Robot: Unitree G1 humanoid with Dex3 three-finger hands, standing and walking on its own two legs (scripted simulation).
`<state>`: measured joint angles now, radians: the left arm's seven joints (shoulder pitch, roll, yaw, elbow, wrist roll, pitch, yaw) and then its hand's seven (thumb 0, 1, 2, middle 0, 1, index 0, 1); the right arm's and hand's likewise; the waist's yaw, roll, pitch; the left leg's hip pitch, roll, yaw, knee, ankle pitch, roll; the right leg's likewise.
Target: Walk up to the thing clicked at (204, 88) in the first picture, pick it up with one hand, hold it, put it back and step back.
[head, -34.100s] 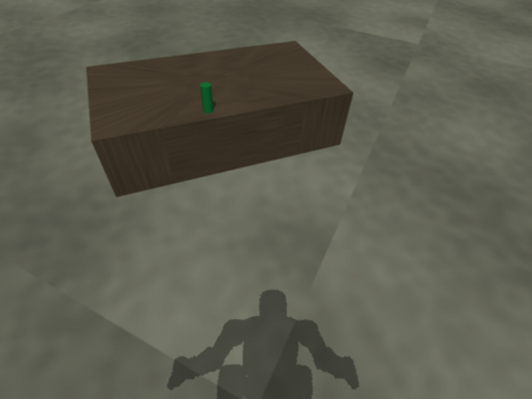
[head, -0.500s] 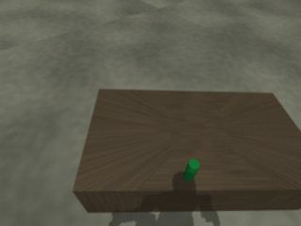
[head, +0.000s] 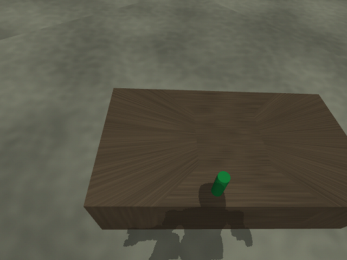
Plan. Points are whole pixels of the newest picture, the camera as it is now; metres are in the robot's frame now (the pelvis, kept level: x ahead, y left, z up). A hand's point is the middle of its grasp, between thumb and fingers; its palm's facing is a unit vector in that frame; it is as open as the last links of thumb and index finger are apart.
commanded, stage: step back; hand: right
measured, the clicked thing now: (220, 184) +0.47 -0.22 -0.35
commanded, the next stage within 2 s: none
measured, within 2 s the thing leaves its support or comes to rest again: neither
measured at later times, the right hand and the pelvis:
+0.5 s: hand out of the picture +0.01 -0.26 -0.18, palm faces -0.16 +0.90 -0.40, open 7.4 cm; pelvis -0.10 +0.01 -0.02, yaw +6 degrees
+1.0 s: hand out of the picture -0.11 -0.25 -0.17, palm faces -0.01 +0.93 -0.37, open 7.4 cm; pelvis -0.23 +0.02 -0.02, yaw -2 degrees
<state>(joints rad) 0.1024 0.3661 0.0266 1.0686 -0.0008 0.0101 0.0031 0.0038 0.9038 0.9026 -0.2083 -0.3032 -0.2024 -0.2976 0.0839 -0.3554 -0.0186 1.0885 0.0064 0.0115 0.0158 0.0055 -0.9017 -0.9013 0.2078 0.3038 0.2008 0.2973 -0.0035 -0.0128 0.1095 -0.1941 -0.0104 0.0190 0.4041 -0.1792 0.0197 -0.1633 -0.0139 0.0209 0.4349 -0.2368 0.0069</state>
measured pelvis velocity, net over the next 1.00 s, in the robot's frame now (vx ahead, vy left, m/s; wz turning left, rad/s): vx -0.23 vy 0.02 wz -0.03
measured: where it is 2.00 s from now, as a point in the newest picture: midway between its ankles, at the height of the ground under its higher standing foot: outside the picture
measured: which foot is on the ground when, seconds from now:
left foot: down 0.00-0.14, up 0.16-0.50, down 0.52-0.94, up 0.96-1.00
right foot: down 0.00-0.54, up 0.56-0.88, down 0.90-1.00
